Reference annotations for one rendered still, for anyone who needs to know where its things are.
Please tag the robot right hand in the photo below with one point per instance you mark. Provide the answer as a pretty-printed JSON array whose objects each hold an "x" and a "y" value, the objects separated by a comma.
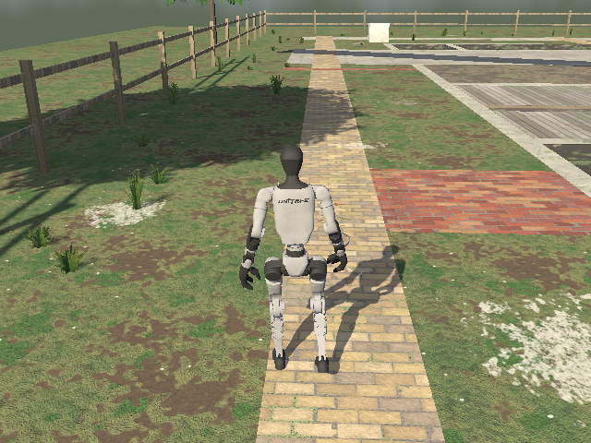
[{"x": 333, "y": 258}]

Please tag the left robot forearm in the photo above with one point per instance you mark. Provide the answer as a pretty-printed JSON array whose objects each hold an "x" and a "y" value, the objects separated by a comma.
[{"x": 251, "y": 250}]

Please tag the right robot forearm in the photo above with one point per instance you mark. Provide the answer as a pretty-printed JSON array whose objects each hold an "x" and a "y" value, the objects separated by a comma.
[{"x": 337, "y": 241}]

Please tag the robot left upper arm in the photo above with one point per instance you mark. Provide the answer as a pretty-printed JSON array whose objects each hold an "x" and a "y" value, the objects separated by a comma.
[{"x": 260, "y": 211}]

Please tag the robot right upper arm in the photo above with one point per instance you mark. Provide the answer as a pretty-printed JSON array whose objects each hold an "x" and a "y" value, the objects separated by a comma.
[{"x": 322, "y": 193}]

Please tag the robot left hand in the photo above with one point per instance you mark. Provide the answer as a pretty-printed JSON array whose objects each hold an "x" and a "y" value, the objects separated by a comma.
[{"x": 243, "y": 276}]

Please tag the robot head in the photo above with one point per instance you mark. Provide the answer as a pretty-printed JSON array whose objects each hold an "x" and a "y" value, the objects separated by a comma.
[{"x": 291, "y": 159}]

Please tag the left robot foot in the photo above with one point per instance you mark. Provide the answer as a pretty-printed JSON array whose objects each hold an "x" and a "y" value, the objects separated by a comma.
[{"x": 279, "y": 362}]

